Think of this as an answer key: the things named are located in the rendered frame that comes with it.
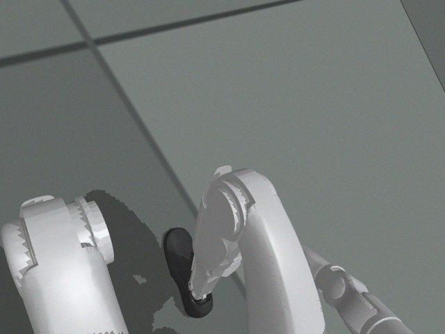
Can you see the right robot foot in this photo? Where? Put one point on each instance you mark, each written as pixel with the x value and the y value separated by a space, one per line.
pixel 178 249

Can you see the right robot arm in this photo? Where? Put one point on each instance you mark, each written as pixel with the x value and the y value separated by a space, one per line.
pixel 362 313

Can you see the right robot hand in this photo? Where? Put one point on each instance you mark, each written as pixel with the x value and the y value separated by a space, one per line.
pixel 315 261

